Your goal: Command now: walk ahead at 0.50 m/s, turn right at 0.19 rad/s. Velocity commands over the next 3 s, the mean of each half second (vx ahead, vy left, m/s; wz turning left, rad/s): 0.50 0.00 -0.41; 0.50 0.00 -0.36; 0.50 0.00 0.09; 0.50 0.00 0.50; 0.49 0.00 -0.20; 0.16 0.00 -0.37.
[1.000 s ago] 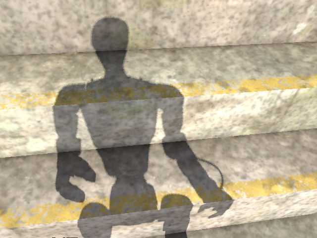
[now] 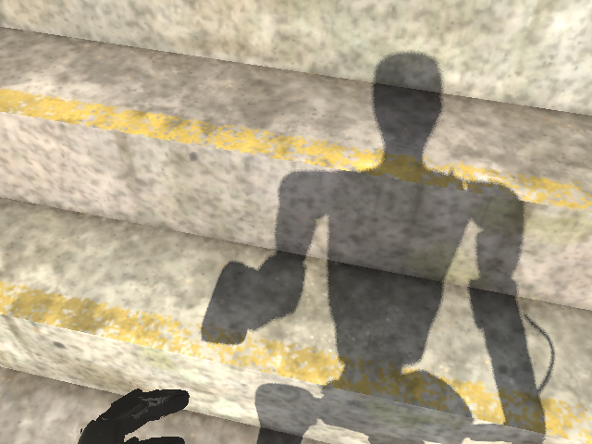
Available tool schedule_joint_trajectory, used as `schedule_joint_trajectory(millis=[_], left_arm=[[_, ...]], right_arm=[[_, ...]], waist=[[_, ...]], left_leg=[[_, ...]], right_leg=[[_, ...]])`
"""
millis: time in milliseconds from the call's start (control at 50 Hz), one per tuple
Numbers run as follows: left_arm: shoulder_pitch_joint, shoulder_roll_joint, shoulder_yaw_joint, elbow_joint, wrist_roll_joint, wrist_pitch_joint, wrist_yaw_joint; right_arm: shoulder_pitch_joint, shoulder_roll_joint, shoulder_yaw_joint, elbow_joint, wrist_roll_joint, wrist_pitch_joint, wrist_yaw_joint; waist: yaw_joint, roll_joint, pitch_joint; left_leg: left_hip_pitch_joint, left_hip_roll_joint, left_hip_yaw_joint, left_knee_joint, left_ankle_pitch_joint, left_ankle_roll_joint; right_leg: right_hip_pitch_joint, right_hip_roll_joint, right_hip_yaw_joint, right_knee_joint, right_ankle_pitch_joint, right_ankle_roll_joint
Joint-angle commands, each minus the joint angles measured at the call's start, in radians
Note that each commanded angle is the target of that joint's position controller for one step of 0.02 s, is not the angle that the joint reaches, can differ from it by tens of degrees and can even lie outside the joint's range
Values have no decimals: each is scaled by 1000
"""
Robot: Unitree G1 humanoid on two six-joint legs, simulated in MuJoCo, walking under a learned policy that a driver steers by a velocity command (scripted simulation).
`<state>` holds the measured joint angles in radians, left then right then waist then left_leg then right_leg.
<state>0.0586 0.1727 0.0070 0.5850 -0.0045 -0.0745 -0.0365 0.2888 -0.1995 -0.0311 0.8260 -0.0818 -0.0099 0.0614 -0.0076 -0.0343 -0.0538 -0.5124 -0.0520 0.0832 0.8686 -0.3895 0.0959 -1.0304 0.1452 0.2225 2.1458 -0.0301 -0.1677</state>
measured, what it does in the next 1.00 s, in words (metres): climbs, turning right: right foot 0.22 m higher, then left foot 0.22 m higher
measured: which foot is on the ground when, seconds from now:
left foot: down 0.00-0.34, up 0.36-0.70, down 0.72-1.00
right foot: up 0.00-0.28, down 0.30-0.74, up 0.76-1.00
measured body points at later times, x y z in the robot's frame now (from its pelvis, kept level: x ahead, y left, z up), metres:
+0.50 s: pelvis +0.24 -0.02 +0.20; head +0.23 +0.00 +0.65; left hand +0.33 +0.21 +0.05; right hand +0.35 -0.28 +0.10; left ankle +0.20 +0.12 -0.28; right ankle +0.21 -0.10 -0.48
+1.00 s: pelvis +0.49 -0.03 +0.46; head +0.47 -0.01 +0.91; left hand +0.73 +0.11 +0.35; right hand +0.38 -0.23 +0.30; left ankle +0.52 +0.08 -0.26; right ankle +0.48 -0.19 +0.04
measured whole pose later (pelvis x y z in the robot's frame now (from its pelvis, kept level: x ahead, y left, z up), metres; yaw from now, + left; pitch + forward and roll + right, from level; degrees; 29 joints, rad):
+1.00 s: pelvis +0.49 -0.03 +0.46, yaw -22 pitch +7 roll +2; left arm 0.13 0.20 0.00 0.83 0.01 -0.04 -0.11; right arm 0.37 -0.16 -0.02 1.13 -0.10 -0.02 0.04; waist -0.03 -0.06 -0.20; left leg -0.41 -0.02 0.10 0.61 -0.32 0.06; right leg -1.31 0.08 0.19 2.11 -0.05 -0.27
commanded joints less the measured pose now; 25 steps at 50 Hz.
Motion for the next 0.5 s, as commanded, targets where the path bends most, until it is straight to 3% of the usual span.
schedule_joint_trajectory(millis=[20,40,60,80,100,120,140,160,180,200,220,240,260,280,300,320,340,360,380,400,420,440,460,480,500], left_arm=[[110,12,-21,23,-4,10,-58],[152,-19,-43,46,24,17,-68],[123,-22,-48,23,19,31,-71],[68,11,-43,7,1,37,-76],[-24,80,-34,-35,-27,56,-75],[-121,87,-41,-48,-38,78,-81],[-176,61,-53,-58,-34,94,-77],[-264,50,-63,-91,-53,123,-64],[-230,19,-76,-76,-35,153,-57],[-199,11,-86,-79,1,198,-61],[-250,30,-88,-102,22,241,-77],[-205,43,-78,-83,19,245,-104],[-138,49,-72,-71,15,249,-106],[-74,60,-68,-41,31,255,-98],[-35,79,-59,-15,21,262,-89],[16,112,-43,20,8,275,-84],[203,138,-27,128,9,289,-66],[243,188,7,227,27,172,2],[218,188,27,275,62,154,47],[169,148,18,260,81,134,78],[164,138,21,281,74,113,95],[219,137,26,324,70,69,96],[342,36,-25,340,90,48,-2],[410,-5,-24,408,80,34,-26],[507,26,-31,466,92,33,-54]], right_arm=[[86,-35,18,128,-36,-19,56],[135,-14,35,169,-26,-23,44],[99,-18,41,180,-28,-35,45],[71,-44,43,174,-34,-52,46],[0,-80,46,147,-49,-61,57],[42,-89,49,151,-58,-70,46],[145,-75,60,181,-62,-67,33],[215,-92,65,206,-65,-48,51],[266,-84,77,231,-68,-36,71],[189,-127,76,232,-46,-26,94],[223,-170,78,251,-20,-20,110],[211,-251,57,250,14,-49,113],[218,-291,43,268,7,-61,119],[214,-308,25,254,13,-54,118],[201,-320,6,251,4,-35,122],[219,-319,-5,266,-35,-8,128],[245,-255,6,267,-85,7,141],[56,-258,-35,39,121,-76,-17],[-86,-134,5,-2,77,-94,-45],[-191,3,47,-73,32,-100,-38],[-275,51,59,-147,22,-94,-43],[-236,87,69,-194,-4,-98,-45],[-178,-77,45,-111,51,-29,-6],[-199,-66,49,-124,28,-34,3],[-260,-19,75,-181,-4,-39,17]], waist=[[77,89,-1],[87,82,9],[131,38,20],[143,8,-3],[146,12,-47],[107,97,-75],[48,144,-68],[9,198,-43],[12,192,-48],[97,211,-89],[89,231,-138],[122,315,-176],[151,358,-226],[141,350,-257],[129,325,-242],[128,300,-274],[134,220,-347],[107,-10,-411],[111,-245,-300],[90,-139,-173],[98,-59,-34],[50,-6,32],[129,19,141],[106,-2,74],[67,7,46]], left_leg=[[197,291,-381,-456,339,86],[286,279,-359,-461,242,88],[228,233,-254,-465,175,42],[156,195,-143,-497,170,-3],[12,163,-34,-535,241,-12],[-13,168,-25,-611,293,17],[78,197,-55,-636,319,58],[146,274,-71,-720,585,113],[258,307,-66,-681,838,151],[225,334,-6,-689,1244,203],[248,386,-24,-688,1600,273],[353,417,6,-637,2091,305],[522,467,4,-566,2350,331],[720,491,-15,-483,2513,338],[808,494,-25,-402,2578,330],[763,447,1,-253,2542,309],[534,394,-31,-88,2435,277],[285,215,109,55,1464,134],[-39,45,20,464,570,77],[-156,-38,-168,891,390,30],[-322,-47,-207,1118,310,11],[-427,-24,-223,1158,287,29],[-854,-145,-471,1246,178,83],[-922,-110,-424,1220,84,105],[-1022,-79,-339,1316,85,128]], right_leg=[[-434,15,78,331,26,-131],[-600,20,76,475,2,-131],[-596,4,36,433,49,-131],[-513,-20,-50,320,116,-121],[-377,-51,-154,129,192,-82],[-318,-83,-251,83,158,-44],[-383,-99,-280,59,107,-27],[-426,-86,-315,2,-51,-27],[-444,-88,-323,-80,-88,-40],[-269,-78,-389,-310,-178,-64],[-158,-46,-426,-498,-341,-41],[-37,-5,-513,-572,-373,18],[-6,33,-502,-702,-441,40],[-13,71,-524,-856,-498,55],[9,108,-520,-1008,-492,56],[130,136,-428,-1134,-440,33],[390,119,-236,-1184,-305,-32],[695,51,-51,-1229,-705,-52],[694,-59,291,-1433,-777,-142],[594,-133,460,-1586,-743,-186],[530,-144,469,-1631,-642,-192],[561,-141,428,-1673,-569,-150],[747,-162,398,-1533,-117,-168],[840,-181,335,-1518,32,-149],[905,-216,328,-1552,170,-179]])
